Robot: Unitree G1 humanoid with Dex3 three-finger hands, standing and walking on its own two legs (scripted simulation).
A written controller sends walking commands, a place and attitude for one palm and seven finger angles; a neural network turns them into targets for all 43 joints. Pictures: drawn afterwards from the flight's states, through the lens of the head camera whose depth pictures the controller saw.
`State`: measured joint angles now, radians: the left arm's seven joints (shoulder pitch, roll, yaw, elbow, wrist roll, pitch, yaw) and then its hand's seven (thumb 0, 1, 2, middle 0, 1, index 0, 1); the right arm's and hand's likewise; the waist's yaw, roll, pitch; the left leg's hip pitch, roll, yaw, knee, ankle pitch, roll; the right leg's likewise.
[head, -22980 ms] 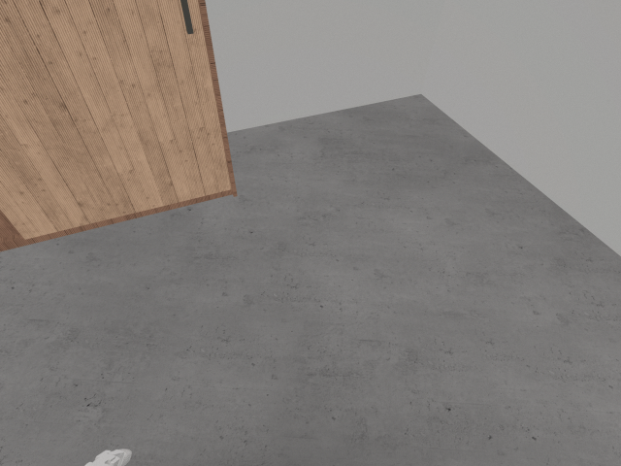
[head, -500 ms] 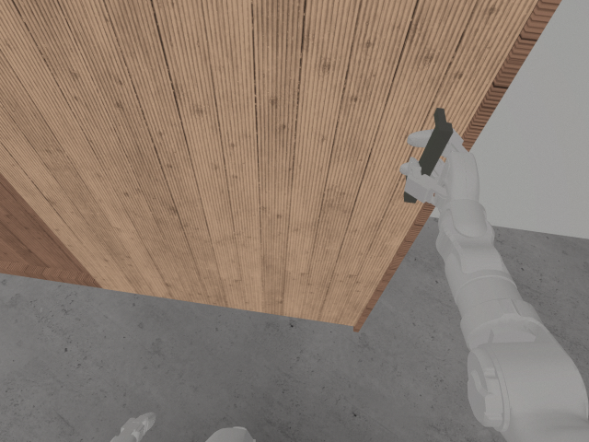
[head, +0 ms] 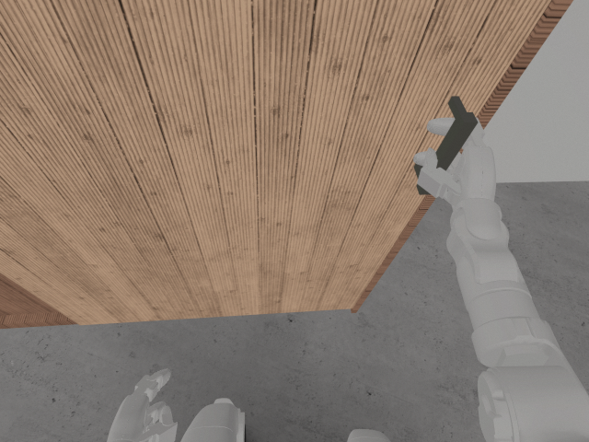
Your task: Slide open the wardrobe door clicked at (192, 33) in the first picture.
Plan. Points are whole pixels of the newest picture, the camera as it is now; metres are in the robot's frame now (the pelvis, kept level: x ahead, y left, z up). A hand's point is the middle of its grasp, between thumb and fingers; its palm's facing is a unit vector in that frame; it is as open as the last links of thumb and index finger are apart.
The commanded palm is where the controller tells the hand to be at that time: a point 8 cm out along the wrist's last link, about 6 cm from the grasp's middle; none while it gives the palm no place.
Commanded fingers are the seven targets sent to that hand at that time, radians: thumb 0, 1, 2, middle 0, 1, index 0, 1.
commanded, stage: step sideways, sliding the door along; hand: right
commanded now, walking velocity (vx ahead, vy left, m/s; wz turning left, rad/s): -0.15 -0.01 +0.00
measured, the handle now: (439, 148) +0.48 -0.21 +0.10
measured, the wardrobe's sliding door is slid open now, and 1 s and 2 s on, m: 0.00 0.19 0.35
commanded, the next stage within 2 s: none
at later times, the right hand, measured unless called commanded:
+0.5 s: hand (375, 169) +0.43 -0.11 +0.10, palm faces +0.39 +0.91 -0.13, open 6.3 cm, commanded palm +0.39 -0.05 +0.10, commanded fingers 0.00 -0.90 -0.90 0.45 1.40 0.45 1.40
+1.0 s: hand (293, 173) +0.42 +0.00 +0.10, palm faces +0.13 +0.98 -0.13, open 5.8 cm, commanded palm +0.40 +0.01 +0.10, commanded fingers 0.00 -0.90 -0.90 0.45 1.40 0.45 1.40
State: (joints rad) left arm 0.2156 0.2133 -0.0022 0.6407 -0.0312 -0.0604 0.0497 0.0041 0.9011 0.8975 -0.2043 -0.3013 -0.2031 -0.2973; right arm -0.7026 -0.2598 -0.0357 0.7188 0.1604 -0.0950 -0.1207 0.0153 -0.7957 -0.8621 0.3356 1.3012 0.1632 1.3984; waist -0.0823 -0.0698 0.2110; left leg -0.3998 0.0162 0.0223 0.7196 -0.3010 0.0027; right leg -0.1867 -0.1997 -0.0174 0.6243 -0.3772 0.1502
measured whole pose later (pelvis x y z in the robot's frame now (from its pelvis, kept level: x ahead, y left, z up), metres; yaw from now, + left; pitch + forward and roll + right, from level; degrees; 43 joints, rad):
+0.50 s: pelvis +0.10 +0.09 +0.01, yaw -9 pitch +0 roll -1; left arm 0.16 0.20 -0.03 0.59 -0.03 -0.14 0.02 0.01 0.90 0.90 -0.20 -0.30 -0.20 -0.30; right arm -0.33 -0.11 0.00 0.27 0.13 -0.08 -0.19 0.02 -0.78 -0.88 0.37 1.30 0.13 1.42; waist -0.12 -0.12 0.18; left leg -0.28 0.01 0.11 0.63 -0.35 0.05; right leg -0.23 -0.17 -0.18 0.78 -0.32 0.04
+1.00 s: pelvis +0.17 +0.12 -0.01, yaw -4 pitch -4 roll -1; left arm 0.22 0.16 -0.05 0.48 -0.01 -0.19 0.03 0.01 0.90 0.90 -0.20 -0.30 -0.22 -0.31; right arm 0.18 -0.13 0.16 -0.26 0.02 -0.16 -0.12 0.01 -0.75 -0.86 0.42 1.40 0.29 1.40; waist -0.08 -0.07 0.21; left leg -0.46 0.02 0.13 0.72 -0.12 -0.01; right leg -0.09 -0.21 -0.24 0.71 -0.46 0.11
